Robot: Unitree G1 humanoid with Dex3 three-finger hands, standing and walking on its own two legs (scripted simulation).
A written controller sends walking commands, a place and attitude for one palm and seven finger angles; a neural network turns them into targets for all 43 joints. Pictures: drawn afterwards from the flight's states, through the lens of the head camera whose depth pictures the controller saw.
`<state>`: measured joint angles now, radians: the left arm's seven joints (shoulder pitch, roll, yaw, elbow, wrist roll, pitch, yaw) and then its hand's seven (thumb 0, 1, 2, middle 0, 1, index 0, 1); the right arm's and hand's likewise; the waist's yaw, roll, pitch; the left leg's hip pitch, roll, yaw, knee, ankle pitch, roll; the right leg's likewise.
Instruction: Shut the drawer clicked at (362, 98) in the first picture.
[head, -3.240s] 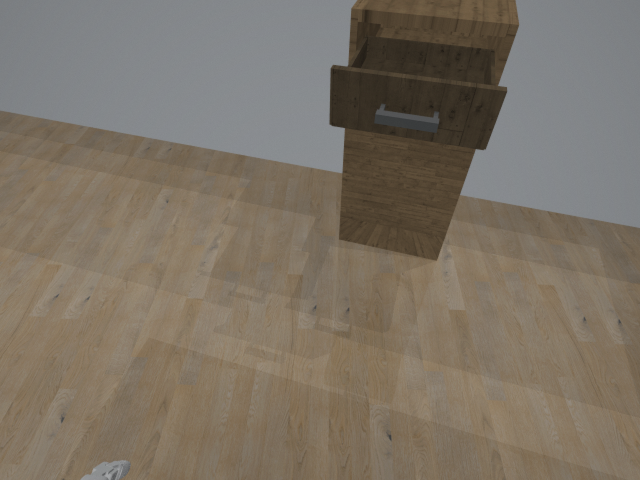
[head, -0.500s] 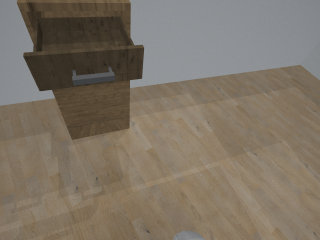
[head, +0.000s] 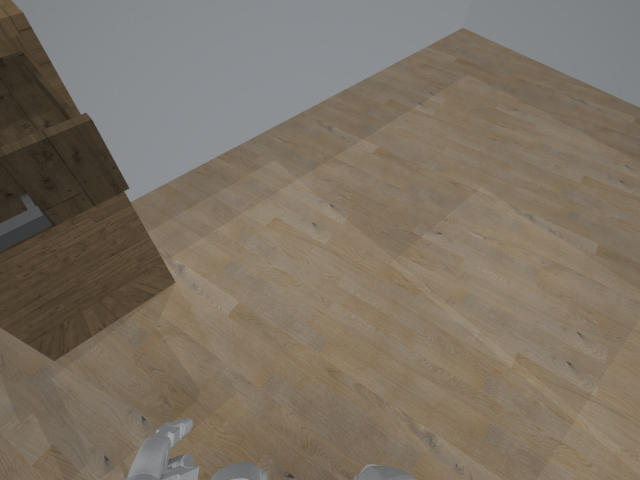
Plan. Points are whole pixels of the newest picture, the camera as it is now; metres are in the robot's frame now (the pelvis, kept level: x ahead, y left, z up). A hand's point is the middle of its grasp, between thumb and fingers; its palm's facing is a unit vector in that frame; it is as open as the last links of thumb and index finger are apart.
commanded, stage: walk to a spot facing it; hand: left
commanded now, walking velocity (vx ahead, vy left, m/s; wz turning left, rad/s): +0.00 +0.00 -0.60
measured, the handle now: out of the picture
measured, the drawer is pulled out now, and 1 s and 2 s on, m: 0.29 0.29 0.29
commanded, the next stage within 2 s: turn to face it in 1.70 s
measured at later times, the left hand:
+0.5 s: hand out of the picture +0.11 +0.26 -0.16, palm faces -0.19 -0.96 -0.19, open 7.3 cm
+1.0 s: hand (227, 455) +0.17 +0.13 -0.12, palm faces -0.52 -0.81 -0.27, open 7.3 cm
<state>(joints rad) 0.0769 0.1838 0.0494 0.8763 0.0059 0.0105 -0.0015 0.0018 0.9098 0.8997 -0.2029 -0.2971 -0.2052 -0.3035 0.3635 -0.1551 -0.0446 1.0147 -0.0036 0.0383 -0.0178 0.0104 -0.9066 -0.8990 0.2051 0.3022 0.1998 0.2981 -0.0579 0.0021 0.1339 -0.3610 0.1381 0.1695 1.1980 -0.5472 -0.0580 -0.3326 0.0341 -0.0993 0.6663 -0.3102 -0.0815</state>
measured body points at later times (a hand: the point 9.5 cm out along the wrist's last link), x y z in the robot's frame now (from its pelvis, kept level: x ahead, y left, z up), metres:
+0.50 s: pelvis +0.01 +0.06 +0.02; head +0.05 +0.10 +0.47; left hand +0.12 +0.31 -0.14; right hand +0.06 -0.20 -0.09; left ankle +0.05 +0.16 -0.72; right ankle -0.04 -0.07 -0.62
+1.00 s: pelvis -0.02 +0.01 +0.02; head -0.02 -0.02 +0.47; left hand +0.19 +0.17 -0.10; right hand -0.16 -0.22 -0.14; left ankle +0.06 +0.15 -0.64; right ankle -0.08 -0.05 -0.72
